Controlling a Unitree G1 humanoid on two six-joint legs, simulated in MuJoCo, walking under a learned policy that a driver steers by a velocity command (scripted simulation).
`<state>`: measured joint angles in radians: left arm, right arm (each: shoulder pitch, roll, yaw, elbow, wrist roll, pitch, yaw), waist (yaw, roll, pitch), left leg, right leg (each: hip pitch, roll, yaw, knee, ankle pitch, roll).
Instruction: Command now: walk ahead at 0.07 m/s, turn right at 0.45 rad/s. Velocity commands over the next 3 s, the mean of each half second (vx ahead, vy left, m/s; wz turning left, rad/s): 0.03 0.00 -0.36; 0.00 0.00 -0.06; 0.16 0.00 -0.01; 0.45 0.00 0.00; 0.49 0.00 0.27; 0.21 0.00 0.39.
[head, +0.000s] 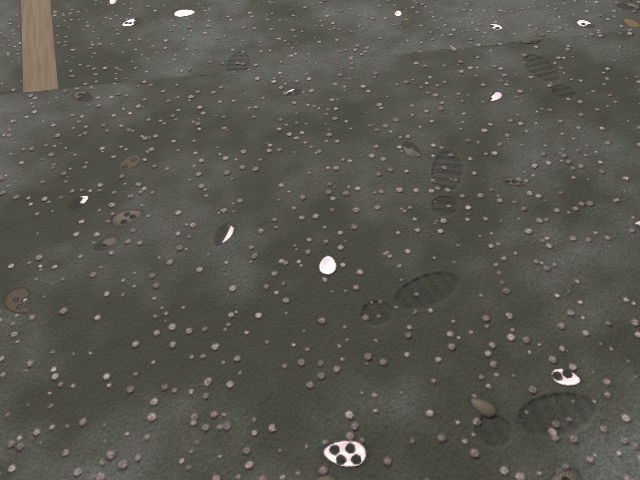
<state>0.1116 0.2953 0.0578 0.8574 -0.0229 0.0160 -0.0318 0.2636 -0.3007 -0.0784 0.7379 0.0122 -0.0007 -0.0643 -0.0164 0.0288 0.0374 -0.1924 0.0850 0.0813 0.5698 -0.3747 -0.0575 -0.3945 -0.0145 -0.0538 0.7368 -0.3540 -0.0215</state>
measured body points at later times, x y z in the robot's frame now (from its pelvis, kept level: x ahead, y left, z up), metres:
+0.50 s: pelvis +0.05 -0.04 +0.02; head +0.07 -0.07 +0.47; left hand +0.22 +0.20 -0.08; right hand +0.15 -0.33 -0.10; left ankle +0.12 +0.14 -0.69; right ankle +0.03 -0.10 -0.73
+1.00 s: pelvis +0.09 +0.00 +0.01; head +0.10 -0.01 +0.46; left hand +0.22 +0.24 -0.12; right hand +0.16 -0.28 -0.11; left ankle +0.11 +0.12 -0.73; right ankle +0.03 -0.10 -0.73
